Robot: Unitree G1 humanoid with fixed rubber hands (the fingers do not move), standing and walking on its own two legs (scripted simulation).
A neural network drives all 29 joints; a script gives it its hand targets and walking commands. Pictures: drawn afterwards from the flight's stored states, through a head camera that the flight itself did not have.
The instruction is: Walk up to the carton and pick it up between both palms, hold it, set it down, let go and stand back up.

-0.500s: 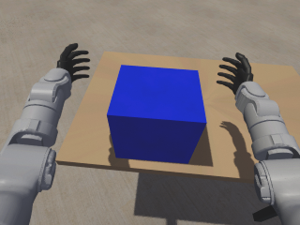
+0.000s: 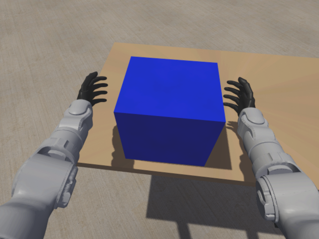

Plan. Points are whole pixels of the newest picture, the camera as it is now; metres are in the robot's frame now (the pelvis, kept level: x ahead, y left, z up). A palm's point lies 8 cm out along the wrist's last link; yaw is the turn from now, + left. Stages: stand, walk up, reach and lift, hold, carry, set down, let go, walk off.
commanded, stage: reach and lift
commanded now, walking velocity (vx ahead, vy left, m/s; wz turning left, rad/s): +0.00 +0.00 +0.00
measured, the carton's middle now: (168, 113) +0.46 -0.05 +0.03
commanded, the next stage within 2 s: none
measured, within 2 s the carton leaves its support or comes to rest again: neither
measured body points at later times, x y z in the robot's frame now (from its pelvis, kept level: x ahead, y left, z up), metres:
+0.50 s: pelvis -0.01 -0.01 -0.02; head +0.06 -0.01 +0.42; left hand +0.46 +0.16 +0.06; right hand +0.44 -0.23 +0.06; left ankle -0.01 +0.14 -0.73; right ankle +0.03 -0.13 -0.73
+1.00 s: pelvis -0.01 -0.01 -0.01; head +0.06 -0.01 +0.43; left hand +0.46 +0.12 +0.06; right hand +0.44 -0.21 +0.07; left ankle -0.01 +0.14 -0.73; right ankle +0.03 -0.13 -0.73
